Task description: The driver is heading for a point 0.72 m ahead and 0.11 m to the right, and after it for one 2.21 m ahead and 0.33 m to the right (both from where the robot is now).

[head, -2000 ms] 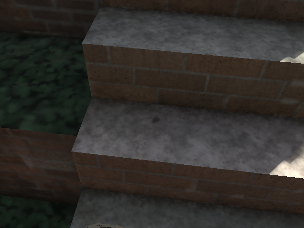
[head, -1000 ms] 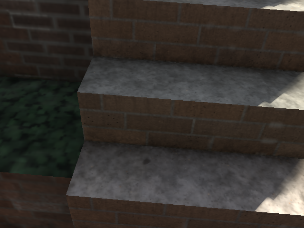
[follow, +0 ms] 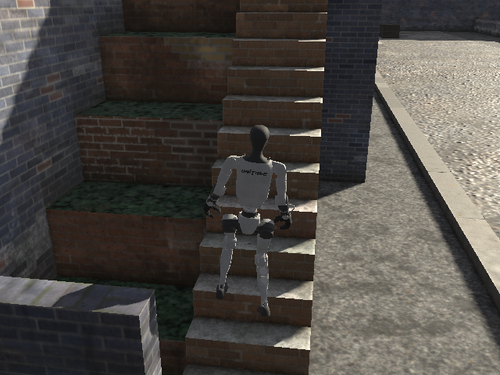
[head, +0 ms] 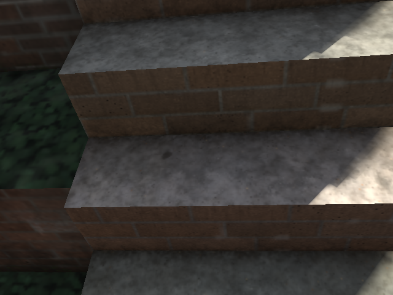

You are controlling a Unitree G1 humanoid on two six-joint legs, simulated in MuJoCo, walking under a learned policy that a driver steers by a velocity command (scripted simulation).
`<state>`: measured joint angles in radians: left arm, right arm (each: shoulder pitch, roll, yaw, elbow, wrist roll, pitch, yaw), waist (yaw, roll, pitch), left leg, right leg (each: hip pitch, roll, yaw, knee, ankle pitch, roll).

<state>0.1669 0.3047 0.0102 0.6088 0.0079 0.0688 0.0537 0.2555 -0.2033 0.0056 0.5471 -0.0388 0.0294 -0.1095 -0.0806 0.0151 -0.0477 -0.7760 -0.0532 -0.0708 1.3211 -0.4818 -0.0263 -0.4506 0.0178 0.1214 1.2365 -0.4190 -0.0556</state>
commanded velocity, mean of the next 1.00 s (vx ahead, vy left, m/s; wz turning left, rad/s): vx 0.30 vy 0.00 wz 0.00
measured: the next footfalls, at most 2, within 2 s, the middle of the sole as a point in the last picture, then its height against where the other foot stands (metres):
left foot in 0.58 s outside the picture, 0.21 m higher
right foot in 1.24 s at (237, 287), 0.23 m higher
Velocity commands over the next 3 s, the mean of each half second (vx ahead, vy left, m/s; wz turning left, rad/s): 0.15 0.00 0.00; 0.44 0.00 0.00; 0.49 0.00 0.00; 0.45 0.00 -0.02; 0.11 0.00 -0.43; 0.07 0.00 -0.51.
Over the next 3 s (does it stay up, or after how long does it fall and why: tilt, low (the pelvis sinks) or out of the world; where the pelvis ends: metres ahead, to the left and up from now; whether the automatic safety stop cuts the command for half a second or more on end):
stays up -0.08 0.08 -0.12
